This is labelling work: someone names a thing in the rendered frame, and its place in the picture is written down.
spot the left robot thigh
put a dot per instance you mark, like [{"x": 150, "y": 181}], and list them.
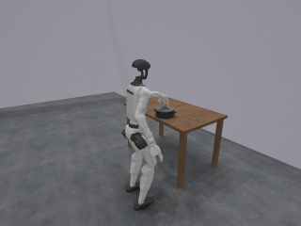
[{"x": 137, "y": 156}]

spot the table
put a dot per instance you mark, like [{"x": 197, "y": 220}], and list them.
[{"x": 187, "y": 118}]

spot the lid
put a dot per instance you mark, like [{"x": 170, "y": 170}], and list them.
[{"x": 164, "y": 110}]

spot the robot left forearm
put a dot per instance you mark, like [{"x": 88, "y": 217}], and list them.
[{"x": 156, "y": 94}]

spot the robot right forearm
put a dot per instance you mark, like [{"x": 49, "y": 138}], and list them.
[{"x": 143, "y": 126}]

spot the pot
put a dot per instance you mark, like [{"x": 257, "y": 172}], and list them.
[{"x": 164, "y": 115}]

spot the left robot foot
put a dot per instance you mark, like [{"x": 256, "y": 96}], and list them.
[{"x": 130, "y": 188}]

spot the robot right upper arm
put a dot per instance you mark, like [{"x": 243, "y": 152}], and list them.
[{"x": 144, "y": 96}]

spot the right robot hand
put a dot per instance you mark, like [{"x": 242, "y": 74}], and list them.
[{"x": 155, "y": 150}]

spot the left robot hand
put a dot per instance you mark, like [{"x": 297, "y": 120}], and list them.
[{"x": 165, "y": 100}]

